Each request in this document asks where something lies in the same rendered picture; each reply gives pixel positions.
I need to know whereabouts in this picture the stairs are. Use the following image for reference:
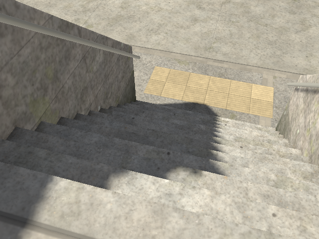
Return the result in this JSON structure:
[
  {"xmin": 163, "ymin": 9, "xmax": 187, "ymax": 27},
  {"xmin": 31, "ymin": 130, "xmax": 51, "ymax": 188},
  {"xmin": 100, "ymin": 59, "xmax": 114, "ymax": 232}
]
[{"xmin": 0, "ymin": 100, "xmax": 319, "ymax": 239}]

